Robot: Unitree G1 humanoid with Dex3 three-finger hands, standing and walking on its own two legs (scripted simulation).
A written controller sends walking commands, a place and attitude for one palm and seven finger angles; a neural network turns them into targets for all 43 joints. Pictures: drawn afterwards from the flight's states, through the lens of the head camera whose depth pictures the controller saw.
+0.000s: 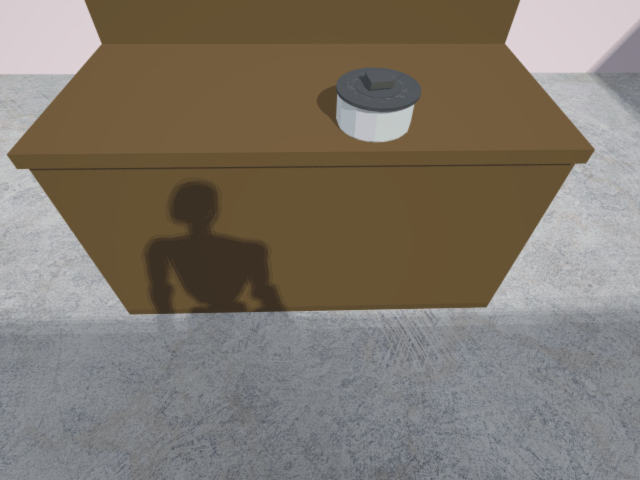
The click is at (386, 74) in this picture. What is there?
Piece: lid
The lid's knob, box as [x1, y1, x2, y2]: [365, 70, 394, 88]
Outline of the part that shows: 394,80 387,70 365,72 365,79 370,88 392,87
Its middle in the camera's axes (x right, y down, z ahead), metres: +0.13 -0.36 +0.87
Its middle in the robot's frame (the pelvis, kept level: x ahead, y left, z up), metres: +0.91 -0.09 +0.07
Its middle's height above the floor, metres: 0.84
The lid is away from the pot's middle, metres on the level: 0.00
